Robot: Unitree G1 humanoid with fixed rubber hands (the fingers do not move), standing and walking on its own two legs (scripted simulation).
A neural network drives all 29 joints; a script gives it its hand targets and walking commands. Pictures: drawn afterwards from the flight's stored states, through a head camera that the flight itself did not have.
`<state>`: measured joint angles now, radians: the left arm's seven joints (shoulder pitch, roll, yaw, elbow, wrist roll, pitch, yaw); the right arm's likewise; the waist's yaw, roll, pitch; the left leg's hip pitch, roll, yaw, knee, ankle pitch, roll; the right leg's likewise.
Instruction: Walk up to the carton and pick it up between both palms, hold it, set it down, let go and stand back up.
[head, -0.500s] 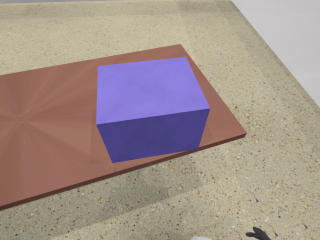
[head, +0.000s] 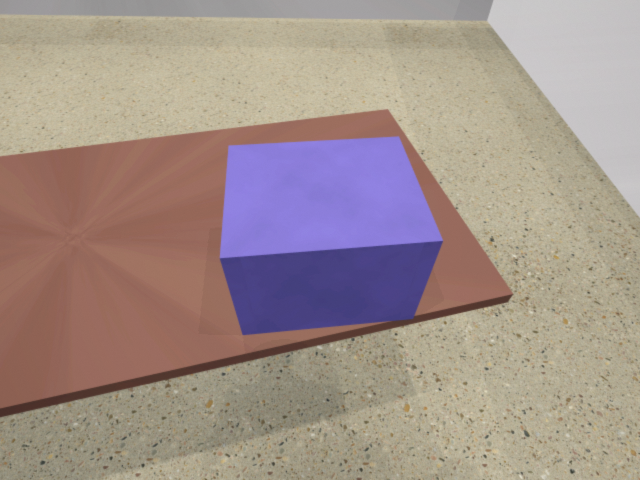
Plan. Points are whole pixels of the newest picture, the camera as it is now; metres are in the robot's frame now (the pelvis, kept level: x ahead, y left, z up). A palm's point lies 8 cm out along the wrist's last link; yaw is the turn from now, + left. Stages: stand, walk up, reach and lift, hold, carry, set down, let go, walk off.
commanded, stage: walk up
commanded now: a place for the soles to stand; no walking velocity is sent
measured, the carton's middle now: (322, 233) +0.47 +0.01 +0.01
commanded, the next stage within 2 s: reach and lift in 1.20 s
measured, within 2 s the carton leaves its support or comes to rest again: neither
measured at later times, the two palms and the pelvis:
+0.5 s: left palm out of the picture +0.07 +0.25 -0.14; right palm out of the picture +0.11 -0.26 -0.13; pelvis +0.03 -0.01 -0.01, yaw +8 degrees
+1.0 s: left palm out of the picture +0.01 +0.25 -0.14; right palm out of the picture +0.11 -0.26 -0.13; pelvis +0.03 -0.02 +0.00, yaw +11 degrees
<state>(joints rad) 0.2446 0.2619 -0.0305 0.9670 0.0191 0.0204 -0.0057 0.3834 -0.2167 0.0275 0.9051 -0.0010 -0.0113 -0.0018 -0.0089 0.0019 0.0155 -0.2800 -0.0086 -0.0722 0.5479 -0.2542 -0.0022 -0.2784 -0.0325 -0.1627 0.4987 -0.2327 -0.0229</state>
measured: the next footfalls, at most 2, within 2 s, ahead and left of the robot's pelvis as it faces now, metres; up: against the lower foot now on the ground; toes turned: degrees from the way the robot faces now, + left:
none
